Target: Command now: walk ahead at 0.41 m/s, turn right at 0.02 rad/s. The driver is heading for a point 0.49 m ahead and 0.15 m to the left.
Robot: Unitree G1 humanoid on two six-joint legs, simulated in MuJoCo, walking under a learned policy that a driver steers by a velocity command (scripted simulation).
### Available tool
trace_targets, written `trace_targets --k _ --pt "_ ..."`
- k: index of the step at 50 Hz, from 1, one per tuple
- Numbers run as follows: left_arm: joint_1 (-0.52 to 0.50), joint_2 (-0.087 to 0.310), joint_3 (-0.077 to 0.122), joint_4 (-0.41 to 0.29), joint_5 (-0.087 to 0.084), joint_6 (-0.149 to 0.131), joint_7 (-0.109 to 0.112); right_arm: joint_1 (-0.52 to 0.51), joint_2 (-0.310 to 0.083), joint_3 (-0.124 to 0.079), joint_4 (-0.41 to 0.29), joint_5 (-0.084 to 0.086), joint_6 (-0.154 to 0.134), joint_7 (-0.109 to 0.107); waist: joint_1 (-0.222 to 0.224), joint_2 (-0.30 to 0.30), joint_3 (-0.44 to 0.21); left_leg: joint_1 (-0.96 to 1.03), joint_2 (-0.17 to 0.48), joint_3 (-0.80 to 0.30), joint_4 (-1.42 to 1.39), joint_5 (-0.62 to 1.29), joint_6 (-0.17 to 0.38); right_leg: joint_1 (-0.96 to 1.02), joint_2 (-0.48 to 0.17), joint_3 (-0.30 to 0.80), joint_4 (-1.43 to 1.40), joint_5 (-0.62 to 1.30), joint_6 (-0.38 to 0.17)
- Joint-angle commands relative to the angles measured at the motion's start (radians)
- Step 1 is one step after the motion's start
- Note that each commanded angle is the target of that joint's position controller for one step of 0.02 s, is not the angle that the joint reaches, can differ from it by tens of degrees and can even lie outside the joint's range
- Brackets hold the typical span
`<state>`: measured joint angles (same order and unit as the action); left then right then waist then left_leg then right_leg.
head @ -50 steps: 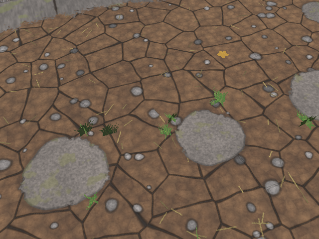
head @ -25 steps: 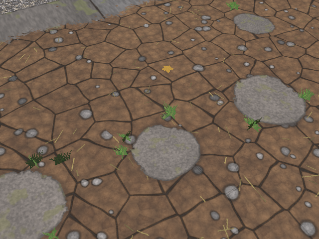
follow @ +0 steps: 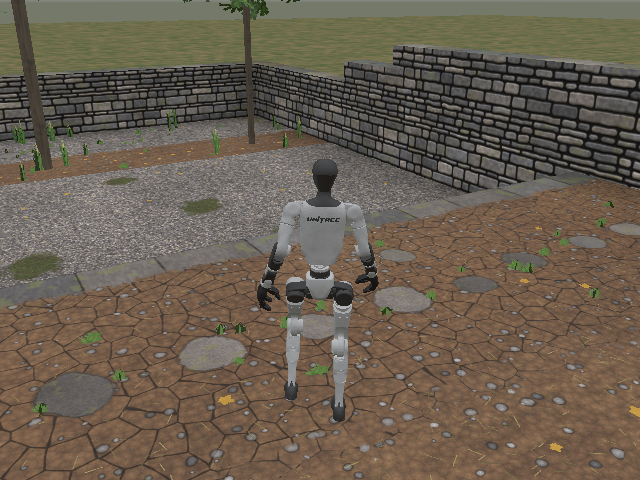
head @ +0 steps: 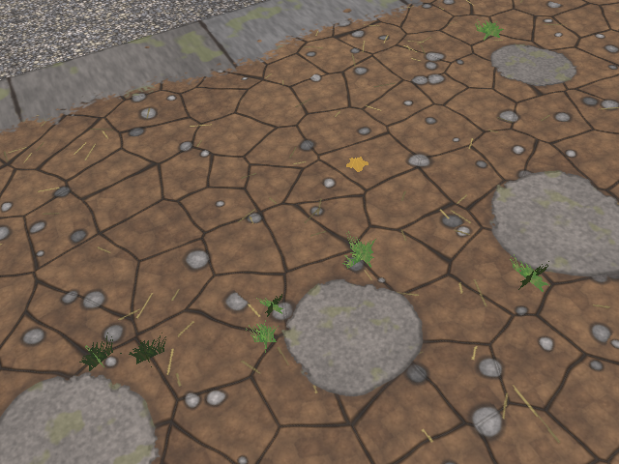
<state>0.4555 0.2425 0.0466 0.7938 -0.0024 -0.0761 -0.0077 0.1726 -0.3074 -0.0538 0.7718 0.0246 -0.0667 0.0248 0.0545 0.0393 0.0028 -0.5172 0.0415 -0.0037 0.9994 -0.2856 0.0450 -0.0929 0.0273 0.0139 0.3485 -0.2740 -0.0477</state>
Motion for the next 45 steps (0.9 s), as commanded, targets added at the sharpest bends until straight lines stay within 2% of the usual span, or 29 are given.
trace_targets --k 1,4,7,9,11,12,13,14,15,16,17,18,19,20,21,23,25,28,30,33,35,37,38,39,40,41,42,43,45 --pt "-0.004 0.136 0.028 -0.057 -0.006 -0.008 0.011 -0.164 -0.028 -0.003 -0.106 -0.009 -0.021 0.019 0.016 -0.122 0.059 -0.259 0.038 -0.003 -0.14 0.125 -0.033 0.161 -0.229 0.231 -0.209 0.184 -0.151" --pt "0.02 0.171 0.035 -0.04 -0.004 0.002 0.021 -0.241 -0.002 0.012 -0.134 -0.006 -0.024 0.027 0.04 -0.133 0.078 -0.162 0.009 0.026 -0.328 0.246 -0.06 0.092 -0.209 0.145 -0.218 0.231 -0.142" --pt "0.044 0.187 0.039 -0.017 -0.011 0.005 0.021 -0.288 -0.018 0.012 -0.154 0.002 -0.026 0.034 0.045 -0.146 0.11 -0.086 -0.007 0.031 -0.411 0.299 -0.051 0.052 -0.238 0.129 -0.226 0.227 -0.141" --pt "0.036 0.192 0.043 -0.003 -0.019 0.007 0.022 -0.293 -0.039 0.006 -0.165 0.004 -0.03 0.038 0.024 -0.149 0.124 -0.076 -0.006 0.016 -0.448 0.284 -0.022 0.089 -0.269 0.126 -0.209 0.274 -0.128" --pt "0.014 0.208 0.05 0.003 -0.018 0.013 0.024 -0.246 -0.071 -0.007 -0.159 0.0 -0.033 0.037 -0.018 -0.157 0.088 0.001 -0.027 0.028 -0.47 0.242 0.012 0.137 -0.28 0.107 -0.136 0.477 -0.104" --pt "-0.001 0.218 0.053 0.004 -0.016 0.018 0.025 -0.172 -0.095 -0.02 -0.141 -0.005 -0.031 0.03 -0.064 -0.165 0.029 0.111 -0.056 0.053 -0.476 0.226 0.034 0.144 -0.264 0.08 -0.038 0.668 -0.087" --pt "-0.007 0.21 0.049 0.003 -0.012 0.025 0.028 -0.02 -0.129 -0.042 -0.096 -0.006 -0.027 0.019 -0.139 -0.154 -0.068 0.313 -0.081 0.075 -0.481 0.23 0.063 0.101 -0.223 0.042 0.14 0.796 -0.062" --pt "-0.006 0.185 0.036 -0.016 0.004 0.027 0.033 0.165 -0.174 -0.058 -0.055 -0.01 -0.021 0.006 -0.214 -0.099 -0.204 0.62 0.041 -0.06 -0.439 0.207 0.11 -0.092 -0.184 0.026 0.407 0.608 -0.03" --pt "0.118 0.04 -0.003 -0.039 0.0 0.011 0.027 0.25 -0.271 -0.075 -0.033 -0.03 -0.017 0.007 -0.145 0.212 -0.358 0.936 0.309 -0.578 -0.559 -0.079 0.268 -0.463 0.008 0.013 0.815 -0.056 0.046" --pt "0.084 0.111 0.009 -0.02 -0.02 -0.012 0.022 0.237 -0.182 -0.051 -0.03 -0.015 -0.019 0.011 -0.168 0.212 -0.374 0.91 0.33 -0.807 -0.732 -0.26 0.274 -0.574 0.014 0.147 0.956 -0.277 0.037" --pt "-0.025 0.176 0.03 -0.048 -0.049 -0.022 0.015 0.153 -0.139 -0.037 -0.034 -0.011 -0.019 0.007 -0.153 0.145 -0.185 0.77 0.31 -0.656 -0.748 -0.261 0.229 -0.668 -0.045 0.123 0.995 -0.214 0.027" --pt "-0.096 0.179 0.027 -0.064 -0.046 -0.029 0.016 0.091 -0.117 -0.03 -0.043 -0.015 -0.019 0.005 -0.127 0.048 -0.096 0.619 0.272 -0.521 -0.757 -0.151 0.204 -0.642 -0.097 0.09 0.955 -0.124 0.015" --pt "-0.129 0.168 0.029 -0.067 -0.027 -0.031 0.02 0.044 -0.096 -0.026 -0.045 -0.027 -0.022 0.008 -0.094 0.007 -0.04 0.488 0.231 -0.422 -0.777 -0.036 0.192 -0.604 -0.132 0.076 0.894 -0.059 0.016" --pt "-0.114 0.159 0.033 -0.059 -0.016 -0.022 0.021 0.015 -0.069 -0.018 -0.047 -0.04 -0.029 0.011 -0.057 0.028 -0.031 0.407 0.192 -0.348 -0.801 0.046 0.181 -0.538 -0.164 0.087 0.85 -0.011 0.013" --pt "-0.092 0.14 0.03 -0.048 -0.015 -0.01 0.02 0.002 -0.062 -0.018 -0.044 -0.04 -0.034 0.012 -0.038 0.047 -0.031 0.358 0.175 -0.308 -0.83 0.082 0.186 -0.495 -0.173 0.085 0.827 0.012 0.017" --pt "-0.092 0.115 0.025 -0.045 -0.009 0.008 0.023 0.014 -0.067 -0.02 -0.026 -0.028 -0.048 0.012 -0.024 0.039 -0.011 0.304 0.166 -0.242 -0.869 0.15 0.206 -0.49 -0.183 0.071 0.775 0.037 0.033" --pt "-0.17 0.117 0.025 -0.072 0.003 0.011 0.027 0.033 -0.089 -0.024 -0.007 -0.027 -0.052 0.005 -0.033 0.013 0.037 0.291 0.162 -0.19 -0.889 0.279 0.214 -0.546 -0.185 0.061 0.674 0.114 0.058" --pt "-0.259 0.082 0.009 -0.093 0.014 -0.005 0.019 0.057 -0.104 -0.024 0.012 -0.027 -0.037 -0.01 -0.053 0.002 0.036 0.282 0.095 -0.039 -0.837 0.629 0.167 -0.472 -0.145 0.015 0.42 0.286 0.07" --pt "-0.338 0.064 0.001 -0.107 0.01 -0.015 0.006 0.117 -0.12 -0.024 0.034 -0.023 -0.027 -0.018 -0.094 0.0 0.014 0.311 0.087 -0.014 -0.818 0.642 0.145 -0.412 -0.104 -0.012 0.301 0.408 0.069" --pt "-0.393 0.086 0.004 -0.125 0.004 -0.017 -0.01 0.152 -0.129 -0.022 0.059 -0.018 -0.004 -0.026 -0.11 0.015 0.001 0.413 0.123 -0.04 -0.763 0.615 0.136 -0.398 -0.08 0.008 0.202 0.426 0.052" --pt "-0.394 0.116 0.013 -0.13 0.011 -0.02 -0.019 0.148 -0.134 -0.024 0.069 -0.016 0.011 -0.03 -0.094 0.03 -0.014 0.476 0.148 -0.071 -0.693 0.613 0.123 -0.38 -0.067 0.022 0.159 0.35 0.025" --pt "-0.289 0.148 0.028 -0.094 0.022 -0.025 -0.017 0.119 -0.128 -0.022 0.071 -0.014 0.023 -0.035 -0.03 0.02 -0.061 0.493 0.118 -0.069 -0.549 0.658 0.088 -0.238 -0.042 0.003 0.068 0.386 -0.011" --pt "-0.225 0.208 0.043 -0.081 0.033 -0.029 -0.009 0.153 -0.106 -0.013 0.066 -0.028 0.021 -0.035 -0.017 -0.045 -0.141 0.438 0.054 -0.037 -0.402 0.577 0.042 -0.062 -0.112 0.054 0.079 0.741 -0.048" --pt "-0.178 0.25 0.044 -0.081 0.054 -0.02 -0.001 0.277 -0.03 0.015 0.066 -0.047 0.009 -0.028 -0.061 -0.198 -0.294 0.192 -0.025 -0.017 -0.154 0.187 -0.021 0.279 -0.322 0.273 0.177 1.081 -0.193" --pt "-0.151 0.158 0.023 -0.069 0.039 -0.003 -0.001 0.329 -0.009 0.029 0.099 -0.035 0.013 -0.023 -0.038 -0.272 -0.406 0.092 -0.077 -0.058 0.034 -0.384 -0.066 0.358 -0.432 0.416 0.164 1.102 -0.307" --pt "-0.165 0.115 0.008 -0.064 0.013 0.011 -0.007 0.269 -0.092 0.007 0.094 -0.015 0.027 -0.019 -0.021 -0.187 -0.361 0.054 -0.045 -0.104 0.092 -0.433 -0.076 0.277 -0.389 0.401 0.119 0.865 -0.281" --pt "-0.237 0.114 0.005 -0.066 0.005 0.019 -0.008 0.198 -0.1 -0.001 0.077 -0.004 0.044 -0.026 -0.034 -0.138 -0.247 0.007 -0.018 -0.089 0.098 -0.391 -0.085 0.166 -0.352 0.357 0.067 0.655 -0.238" --pt "-0.308 0.106 0.0 -0.073 0.008 0.024 -0.008 0.154 -0.09 -0.003 0.071 -0.009 0.064 -0.037 -0.05 -0.107 -0.163 0.007 0.007 -0.078 0.052 -0.345 -0.095 0.039 -0.323 0.322 0.015 0.486 -0.207" --pt "-0.413 0.125 0.007 -0.076 0.027 0.034 -0.006 0.159 -0.063 -0.002 0.075 -0.019 0.101 -0.055 -0.101 -0.163 -0.086 0.15 0.022 -0.051 -0.1 -0.25 -0.114 -0.194 -0.254 0.234 -0.073 0.256 -0.158"
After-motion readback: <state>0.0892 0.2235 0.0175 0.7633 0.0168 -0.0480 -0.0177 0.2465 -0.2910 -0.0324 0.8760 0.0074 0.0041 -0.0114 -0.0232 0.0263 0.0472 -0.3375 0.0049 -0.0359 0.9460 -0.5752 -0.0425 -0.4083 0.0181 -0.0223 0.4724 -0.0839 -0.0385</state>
